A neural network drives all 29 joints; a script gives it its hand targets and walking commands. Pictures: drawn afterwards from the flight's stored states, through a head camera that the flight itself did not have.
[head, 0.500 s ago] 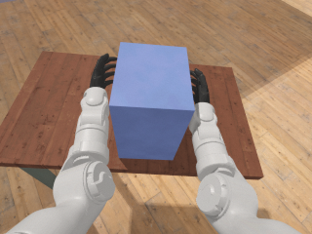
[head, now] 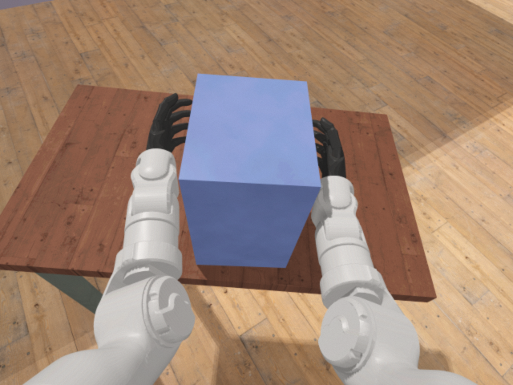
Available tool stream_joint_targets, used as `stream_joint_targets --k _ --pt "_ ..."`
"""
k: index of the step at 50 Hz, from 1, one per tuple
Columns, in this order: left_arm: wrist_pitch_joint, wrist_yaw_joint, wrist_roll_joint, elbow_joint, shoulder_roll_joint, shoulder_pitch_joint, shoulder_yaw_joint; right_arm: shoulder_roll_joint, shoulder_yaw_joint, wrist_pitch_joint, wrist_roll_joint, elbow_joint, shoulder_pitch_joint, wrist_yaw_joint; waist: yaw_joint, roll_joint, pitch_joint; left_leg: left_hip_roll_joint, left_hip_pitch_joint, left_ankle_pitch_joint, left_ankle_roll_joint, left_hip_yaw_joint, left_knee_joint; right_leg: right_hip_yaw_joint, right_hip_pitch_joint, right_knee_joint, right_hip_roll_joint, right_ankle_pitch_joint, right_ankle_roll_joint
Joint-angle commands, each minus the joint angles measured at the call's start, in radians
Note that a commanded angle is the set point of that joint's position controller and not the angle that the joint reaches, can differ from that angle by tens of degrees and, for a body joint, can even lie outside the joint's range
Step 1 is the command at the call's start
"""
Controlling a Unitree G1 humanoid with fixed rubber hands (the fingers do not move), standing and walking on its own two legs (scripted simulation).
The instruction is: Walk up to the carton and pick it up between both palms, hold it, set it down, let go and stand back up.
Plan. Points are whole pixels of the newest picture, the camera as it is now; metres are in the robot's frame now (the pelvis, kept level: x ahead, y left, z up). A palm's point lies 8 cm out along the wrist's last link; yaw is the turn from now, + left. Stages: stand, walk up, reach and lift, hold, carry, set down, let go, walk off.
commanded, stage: reach and lift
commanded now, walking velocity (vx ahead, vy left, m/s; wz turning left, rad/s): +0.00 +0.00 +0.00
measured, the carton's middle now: (246, 181) +0.42 +0.05 +0.04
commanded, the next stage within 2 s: none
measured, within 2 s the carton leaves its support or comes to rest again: leaves its support in 1.40 s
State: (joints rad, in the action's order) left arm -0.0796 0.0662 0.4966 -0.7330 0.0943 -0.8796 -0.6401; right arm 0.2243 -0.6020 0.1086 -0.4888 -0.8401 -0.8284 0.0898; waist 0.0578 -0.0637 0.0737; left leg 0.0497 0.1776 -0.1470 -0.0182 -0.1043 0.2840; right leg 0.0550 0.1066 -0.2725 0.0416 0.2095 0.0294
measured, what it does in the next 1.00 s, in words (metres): stands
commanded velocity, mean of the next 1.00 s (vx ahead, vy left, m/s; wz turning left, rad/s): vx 0.00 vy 0.00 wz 0.00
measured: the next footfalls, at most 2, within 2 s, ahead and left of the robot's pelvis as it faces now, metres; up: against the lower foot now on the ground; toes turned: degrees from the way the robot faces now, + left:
none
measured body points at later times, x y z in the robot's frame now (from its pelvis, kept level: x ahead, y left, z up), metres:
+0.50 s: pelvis +0.00 +0.00 +0.00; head +0.05 +0.04 +0.45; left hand +0.43 +0.19 +0.10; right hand +0.43 -0.08 +0.09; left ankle +0.00 +0.13 -0.75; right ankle -0.05 -0.13 -0.75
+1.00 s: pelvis -0.01 +0.00 +0.00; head +0.04 +0.03 +0.45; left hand +0.42 +0.19 +0.10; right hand +0.42 -0.08 +0.09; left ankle +0.00 +0.13 -0.75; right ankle -0.05 -0.13 -0.75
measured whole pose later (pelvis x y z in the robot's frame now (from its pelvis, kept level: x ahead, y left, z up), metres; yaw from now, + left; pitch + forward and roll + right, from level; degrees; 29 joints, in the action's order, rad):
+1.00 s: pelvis -0.01 +0.00 +0.00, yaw +0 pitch +3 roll +0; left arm -0.07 0.05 0.49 -0.72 0.10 -0.85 -0.60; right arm 0.21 -0.59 0.17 -0.44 -0.89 -0.80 0.10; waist 0.06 -0.07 0.04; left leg 0.06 0.20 -0.14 -0.02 -0.12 0.29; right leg 0.08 0.12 -0.27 0.04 0.20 0.02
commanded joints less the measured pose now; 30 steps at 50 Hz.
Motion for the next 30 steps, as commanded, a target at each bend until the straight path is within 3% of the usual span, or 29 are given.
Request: stream_joint_targets --k 1,16,30 --pt "-0.013 0.104 0.006 -0.107 0.383 -0.321 0.213 0.450 0.261 0.032 -0.023 -0.061 -0.406 -0.129 0.011 0.054 -0.395 -0.065 -0.186 0.479 0.017 -0.098 0.061 0.076 -0.096 -0.029 -0.063 -0.377 0.074" --pt "-0.027 0.092 0.019 -0.101 0.398 -0.296 0.219 0.426 0.233 0.040 -0.015 -0.076 -0.399 -0.142 0.014 0.075 -0.393 -0.053 -0.225 0.533 0.010 -0.093 0.076 0.088 -0.028 -0.005 -0.075 -0.277 0.052" --pt "-0.028 0.095 0.021 -0.104 0.414 -0.283 0.226 0.422 0.222 0.054 -0.018 -0.082 -0.400 -0.133 0.007 0.064 -0.388 -0.055 -0.206 0.509 0.012 -0.094 0.068 0.087 -0.040 -0.008 -0.070 -0.316 0.051"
